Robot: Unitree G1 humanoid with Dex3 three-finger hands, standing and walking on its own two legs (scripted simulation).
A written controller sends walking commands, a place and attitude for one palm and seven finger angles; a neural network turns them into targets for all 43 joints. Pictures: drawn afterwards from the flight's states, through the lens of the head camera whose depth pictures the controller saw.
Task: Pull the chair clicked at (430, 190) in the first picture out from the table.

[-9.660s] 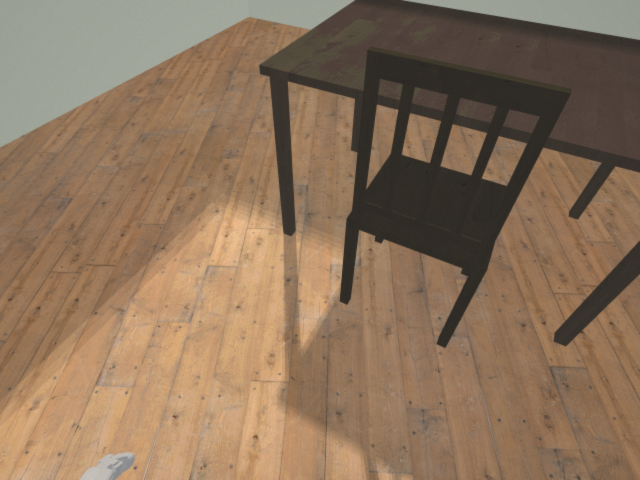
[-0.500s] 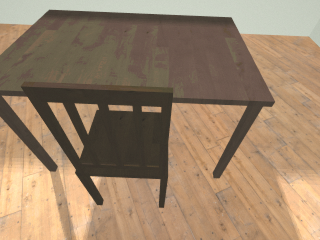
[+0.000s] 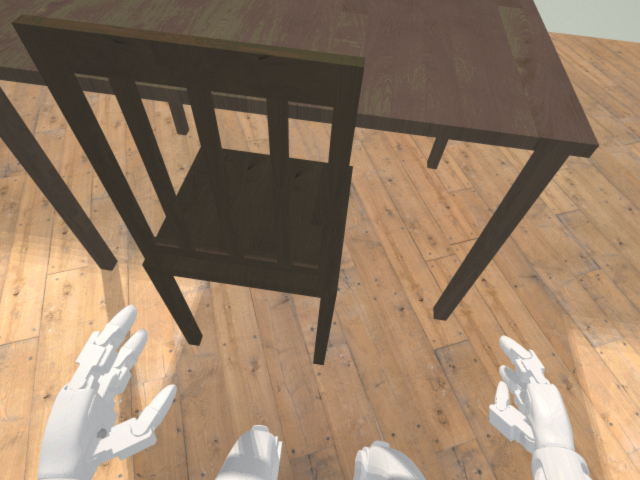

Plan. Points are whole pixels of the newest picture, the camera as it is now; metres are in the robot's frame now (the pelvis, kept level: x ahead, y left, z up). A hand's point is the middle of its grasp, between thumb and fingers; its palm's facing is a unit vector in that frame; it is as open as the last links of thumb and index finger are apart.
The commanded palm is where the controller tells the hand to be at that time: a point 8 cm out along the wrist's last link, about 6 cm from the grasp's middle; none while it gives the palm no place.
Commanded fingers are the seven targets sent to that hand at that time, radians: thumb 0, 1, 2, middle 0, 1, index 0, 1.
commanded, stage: raise the hand toward the chair's back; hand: left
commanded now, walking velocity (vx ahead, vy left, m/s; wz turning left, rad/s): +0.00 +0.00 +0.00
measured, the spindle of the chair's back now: (220, 188) +0.50 +0.21 +0.03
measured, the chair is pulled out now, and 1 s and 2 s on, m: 0.00 0.00 0.00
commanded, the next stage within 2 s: aim the fingers beside a spindle in 1.56 s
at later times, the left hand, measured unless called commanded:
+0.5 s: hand (146, 348) +0.24 +0.22 +0.04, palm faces -0.04 -1.00 -0.06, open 14.6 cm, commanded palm +0.22 +0.28 +0.05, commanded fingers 0.00 -0.34 0.37 -0.08 -0.11 -0.08 -0.11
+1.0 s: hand (120, 323) +0.26 +0.25 +0.06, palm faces -0.02 -1.00 -0.05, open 16.9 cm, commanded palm +0.24 +0.31 +0.06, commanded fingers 0.00 -0.50 0.30 -0.06 -0.08 -0.06 -0.08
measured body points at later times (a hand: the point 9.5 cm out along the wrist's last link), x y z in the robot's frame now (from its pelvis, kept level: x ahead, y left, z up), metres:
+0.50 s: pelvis +0.02 +0.03 +0.01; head +0.09 +0.04 +0.45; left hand +0.24 +0.28 +0.05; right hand +0.17 -0.23 -0.08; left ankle +0.04 +0.14 -0.64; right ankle +0.04 -0.08 -0.64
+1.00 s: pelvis +0.02 +0.05 +0.02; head +0.09 +0.07 +0.46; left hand +0.25 +0.30 +0.07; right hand +0.20 -0.18 -0.05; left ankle +0.04 +0.14 -0.64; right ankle +0.04 -0.08 -0.64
